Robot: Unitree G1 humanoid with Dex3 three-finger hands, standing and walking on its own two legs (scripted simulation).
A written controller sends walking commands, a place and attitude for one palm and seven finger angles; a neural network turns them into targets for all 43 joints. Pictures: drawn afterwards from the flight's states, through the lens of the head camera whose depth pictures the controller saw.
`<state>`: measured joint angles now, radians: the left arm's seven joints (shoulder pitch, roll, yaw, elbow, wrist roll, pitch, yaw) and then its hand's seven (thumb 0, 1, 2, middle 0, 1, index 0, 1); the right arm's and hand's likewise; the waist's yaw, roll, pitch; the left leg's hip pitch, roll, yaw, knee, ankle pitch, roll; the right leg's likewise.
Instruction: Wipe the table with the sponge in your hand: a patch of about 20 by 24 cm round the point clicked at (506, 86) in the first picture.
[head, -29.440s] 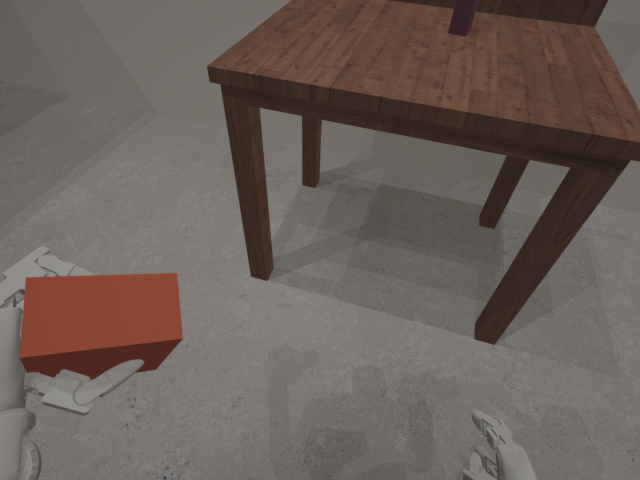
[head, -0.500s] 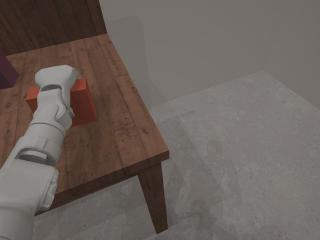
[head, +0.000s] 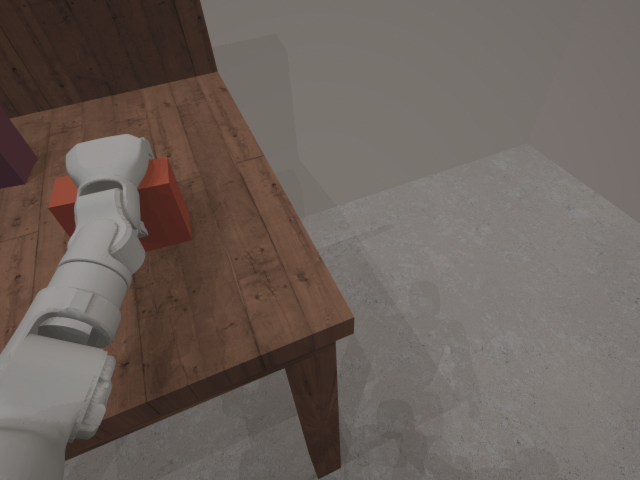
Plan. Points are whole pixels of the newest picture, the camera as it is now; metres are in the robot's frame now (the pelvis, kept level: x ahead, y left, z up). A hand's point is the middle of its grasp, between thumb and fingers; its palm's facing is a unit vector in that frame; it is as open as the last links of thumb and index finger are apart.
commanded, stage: wipe back along the third lane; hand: left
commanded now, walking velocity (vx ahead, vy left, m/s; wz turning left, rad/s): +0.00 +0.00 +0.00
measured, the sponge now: (133, 220) +0.43 +0.28 +0.11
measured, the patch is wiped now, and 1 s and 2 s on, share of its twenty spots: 0.90 0.90 0.90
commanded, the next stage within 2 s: slide back across to the middle lane in 1.38 s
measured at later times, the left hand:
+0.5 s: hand (127, 226) +0.38 +0.25 +0.15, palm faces +0.07 +0.01 -1.00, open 9.9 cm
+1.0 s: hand (133, 252) +0.34 +0.22 +0.15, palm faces +0.10 -0.01 -0.99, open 9.9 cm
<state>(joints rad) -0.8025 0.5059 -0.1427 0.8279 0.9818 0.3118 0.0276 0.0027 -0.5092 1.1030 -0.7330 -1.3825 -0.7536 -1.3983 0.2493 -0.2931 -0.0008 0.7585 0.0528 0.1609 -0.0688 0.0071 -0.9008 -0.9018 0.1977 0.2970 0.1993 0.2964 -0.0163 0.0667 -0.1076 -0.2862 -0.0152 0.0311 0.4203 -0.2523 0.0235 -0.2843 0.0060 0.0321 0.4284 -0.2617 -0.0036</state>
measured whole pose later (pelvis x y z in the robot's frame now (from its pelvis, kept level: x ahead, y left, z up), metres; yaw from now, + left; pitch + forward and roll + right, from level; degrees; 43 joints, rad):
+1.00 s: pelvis -0.01 -0.02 +0.00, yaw +0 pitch +0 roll +1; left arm -0.37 0.45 -0.24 0.14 0.94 0.60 -0.05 0.01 -0.47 1.09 -0.69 -1.42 -0.71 -1.43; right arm 0.07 -0.30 0.06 0.68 0.06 0.16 -0.04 0.01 -0.90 -0.90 0.20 0.30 0.20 0.30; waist 0.06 0.11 -0.06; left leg -0.16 -0.01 0.02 0.42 -0.26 0.00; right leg -0.18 0.01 0.02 0.48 -0.30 -0.02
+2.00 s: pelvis -0.01 -0.02 +0.00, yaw -1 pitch -3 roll +1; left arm -0.07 0.51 -0.11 -0.27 0.84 0.68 -0.07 -0.01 -0.49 1.08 -0.71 -1.39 -0.76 -1.37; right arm 0.00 -0.30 0.07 0.65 0.05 0.21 -0.04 0.01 -0.90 -0.90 0.20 0.30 0.20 0.30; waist 0.10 0.11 -0.03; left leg -0.11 0.00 0.03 0.43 -0.27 -0.01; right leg -0.14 0.02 0.04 0.51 -0.32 -0.03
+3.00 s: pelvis -0.03 -0.02 +0.00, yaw +2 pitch +0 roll +1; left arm -0.48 0.56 -0.09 0.40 0.93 0.33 -0.13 0.01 -0.52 1.09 -0.75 -1.35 -0.80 -1.34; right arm 0.11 -0.31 0.04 0.72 0.05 0.13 -0.10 0.01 -0.90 -0.90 0.20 0.30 0.20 0.30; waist 0.06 0.09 -0.03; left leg -0.19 -0.01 -0.01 0.40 -0.21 0.00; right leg -0.18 0.01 -0.01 0.44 -0.25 -0.03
